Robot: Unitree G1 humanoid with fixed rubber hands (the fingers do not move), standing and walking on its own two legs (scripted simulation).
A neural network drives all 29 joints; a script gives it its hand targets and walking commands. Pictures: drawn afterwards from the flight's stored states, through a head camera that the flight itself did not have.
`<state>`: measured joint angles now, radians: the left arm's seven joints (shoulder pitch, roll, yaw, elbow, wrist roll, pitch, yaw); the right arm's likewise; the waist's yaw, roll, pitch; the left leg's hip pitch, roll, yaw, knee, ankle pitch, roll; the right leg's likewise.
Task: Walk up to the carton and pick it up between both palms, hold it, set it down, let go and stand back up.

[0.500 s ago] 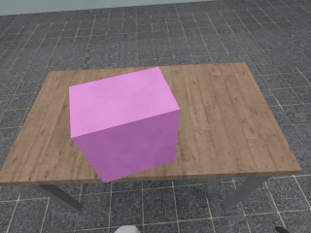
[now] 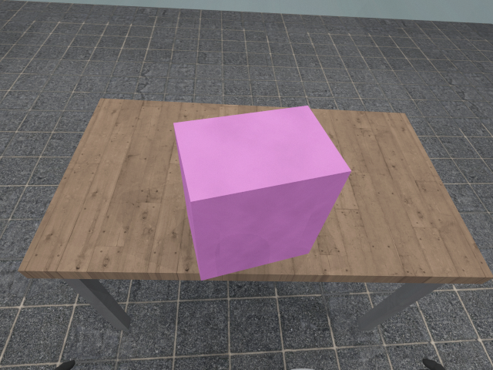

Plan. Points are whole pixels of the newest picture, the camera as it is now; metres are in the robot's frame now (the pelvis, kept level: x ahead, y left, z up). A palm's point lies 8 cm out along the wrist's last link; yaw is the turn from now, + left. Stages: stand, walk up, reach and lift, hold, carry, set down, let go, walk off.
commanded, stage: walk up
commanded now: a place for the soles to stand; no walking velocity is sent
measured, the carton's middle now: (251, 198) +0.42 -0.01 -0.01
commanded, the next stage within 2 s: none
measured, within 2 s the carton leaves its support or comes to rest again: neither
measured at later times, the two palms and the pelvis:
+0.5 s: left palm out of the picture +0.06 +0.31 -0.11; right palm out of the picture +0.08 -0.33 -0.10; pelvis -0.01 -0.01 +0.00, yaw +1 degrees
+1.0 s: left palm out of the picture +0.10 +0.30 -0.10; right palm out of the picture +0.10 -0.34 -0.10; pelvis +0.02 -0.02 -0.01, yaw +1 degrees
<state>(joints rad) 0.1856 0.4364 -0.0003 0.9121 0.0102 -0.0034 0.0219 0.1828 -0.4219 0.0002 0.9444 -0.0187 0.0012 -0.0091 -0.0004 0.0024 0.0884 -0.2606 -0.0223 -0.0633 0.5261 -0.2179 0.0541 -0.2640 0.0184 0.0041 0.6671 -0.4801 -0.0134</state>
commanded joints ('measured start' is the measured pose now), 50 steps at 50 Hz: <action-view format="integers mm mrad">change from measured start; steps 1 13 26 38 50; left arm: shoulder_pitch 69 -43 51 125 -74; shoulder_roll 142 218 167 114 205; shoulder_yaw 82 95 87 82 94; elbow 10 -4 -76 -54 -54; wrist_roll -9 28 -1 16 18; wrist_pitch -15 -54 -21 -57 -28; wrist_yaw -2 -4 -10 -4 -19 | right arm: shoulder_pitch -76 7 112 9 135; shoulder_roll -214 -154 -294 -174 -135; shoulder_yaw -65 -81 -102 -58 -68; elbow -63 0 -43 -111 -3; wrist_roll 12 12 3 16 3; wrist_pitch -7 9 -57 -31 -8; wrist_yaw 7 44 21 19 43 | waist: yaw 12 -13 -39 21 -34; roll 150 -128 97 61 -143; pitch -104 73 -85 -180 -10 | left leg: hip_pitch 8 -24 256 14 81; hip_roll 186 11 341 140 -2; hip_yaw -273 -39 -509 -127 36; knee -205 220 -233 -14 28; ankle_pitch -74 -186 94 309 -209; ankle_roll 92 -59 195 65 -31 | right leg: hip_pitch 75 -74 -232 226 -144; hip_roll -3 -268 -17 -22 -202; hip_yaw -14 266 91 -20 203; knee -121 -501 239 -260 -431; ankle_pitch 149 -98 -91 376 -225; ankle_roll -7 -187 -28 -20 -102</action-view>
